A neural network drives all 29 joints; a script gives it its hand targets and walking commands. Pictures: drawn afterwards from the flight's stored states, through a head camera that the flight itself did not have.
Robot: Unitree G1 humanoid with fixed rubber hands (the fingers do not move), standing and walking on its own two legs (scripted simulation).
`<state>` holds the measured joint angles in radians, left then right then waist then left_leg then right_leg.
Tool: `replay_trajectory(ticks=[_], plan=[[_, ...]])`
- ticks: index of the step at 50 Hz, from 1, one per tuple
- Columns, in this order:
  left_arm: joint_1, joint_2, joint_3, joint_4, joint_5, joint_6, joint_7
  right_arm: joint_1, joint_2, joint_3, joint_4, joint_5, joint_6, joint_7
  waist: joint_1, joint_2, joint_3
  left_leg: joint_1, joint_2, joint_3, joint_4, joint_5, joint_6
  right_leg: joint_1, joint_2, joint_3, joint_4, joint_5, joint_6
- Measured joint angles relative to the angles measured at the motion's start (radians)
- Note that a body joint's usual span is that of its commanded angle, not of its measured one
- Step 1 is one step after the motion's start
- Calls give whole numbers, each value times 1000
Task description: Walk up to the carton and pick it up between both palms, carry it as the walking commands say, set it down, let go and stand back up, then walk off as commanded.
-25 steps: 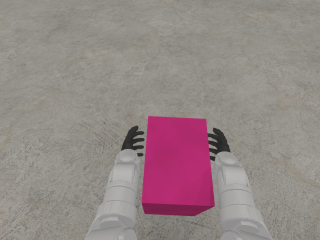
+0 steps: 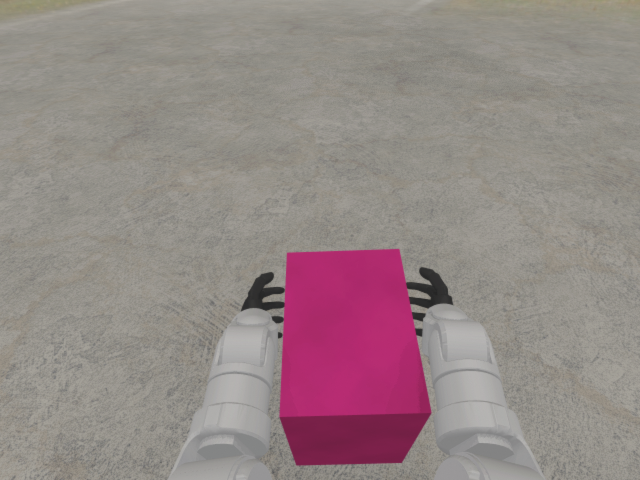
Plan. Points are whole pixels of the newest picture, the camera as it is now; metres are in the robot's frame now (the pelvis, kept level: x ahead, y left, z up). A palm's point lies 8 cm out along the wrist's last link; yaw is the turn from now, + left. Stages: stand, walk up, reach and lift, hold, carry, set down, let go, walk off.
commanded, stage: reach and lift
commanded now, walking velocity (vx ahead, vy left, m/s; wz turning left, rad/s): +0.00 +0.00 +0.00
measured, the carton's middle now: (346, 360) +0.31 -0.04 -0.03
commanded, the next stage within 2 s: hold in 1.54 s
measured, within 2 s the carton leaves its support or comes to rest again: neither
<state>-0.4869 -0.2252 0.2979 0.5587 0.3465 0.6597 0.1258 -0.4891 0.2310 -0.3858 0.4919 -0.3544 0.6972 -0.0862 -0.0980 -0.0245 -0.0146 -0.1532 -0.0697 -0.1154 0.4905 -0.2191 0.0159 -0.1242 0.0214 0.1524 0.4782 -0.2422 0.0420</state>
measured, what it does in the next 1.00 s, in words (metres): stands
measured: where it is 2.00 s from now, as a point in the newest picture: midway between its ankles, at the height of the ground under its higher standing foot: outside the picture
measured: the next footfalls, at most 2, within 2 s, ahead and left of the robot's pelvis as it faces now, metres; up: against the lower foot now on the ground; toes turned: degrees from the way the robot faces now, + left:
none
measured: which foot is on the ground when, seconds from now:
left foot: down 0.00-1.00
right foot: down 0.00-1.00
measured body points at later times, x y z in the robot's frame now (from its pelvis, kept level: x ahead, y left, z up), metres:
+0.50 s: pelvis +0.01 +0.00 +0.00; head -0.05 +0.00 +0.45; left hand +0.33 +0.11 +0.05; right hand +0.33 -0.14 +0.06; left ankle +0.04 +0.11 -0.74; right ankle +0.02 -0.15 -0.74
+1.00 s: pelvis +0.00 -0.01 +0.00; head -0.05 -0.01 +0.45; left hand +0.33 +0.12 +0.06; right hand +0.33 -0.13 +0.05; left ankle +0.04 +0.11 -0.74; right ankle +0.02 -0.15 -0.74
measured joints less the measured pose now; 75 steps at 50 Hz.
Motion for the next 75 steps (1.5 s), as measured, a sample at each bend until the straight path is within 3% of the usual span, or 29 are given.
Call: replay_trajectory(ticks=[6, 13, 35, 53, 75], plan=[[-7, 6, 15, 0, 14, 26, -31, -10, 4, -2, 10, -14, 18, 0, 16, 2, 5, 23, 3, 7, -15, 3, 1, 20, 1, 8, -15, 5, 0], [17, 2, -10, -38, -4, 42, -2, 6, -2, 43, -7, -8, 26, -5, 43, 3, 13, 35, 5, 6, -30, 7, -1, 33, 1, 7, -32, 12, -2], [30, 7, -3, -89, -6, 69, -34, 12, -5, 78, 0, -9, 30, -15, 104, 9, 23, 62, 15, 0, -37, 4, -13, 55, 10, 1, -27, 4, -15], [34, 9, -19, -121, -10, 77, -35, 27, -10, 102, -15, 11, 33, -26, 121, 8, 32, 57, 22, -4, -36, 5, -23, 46, 18, -4, -18, 4, -23], [57, 17, -52, -145, -25, 97, -34, 56, -22, 130, -46, 28, 55, -10, 113, 14, 22, 57, 20, -6, -33, 9, -22, 47, 16, -6, -15, 6, -23]])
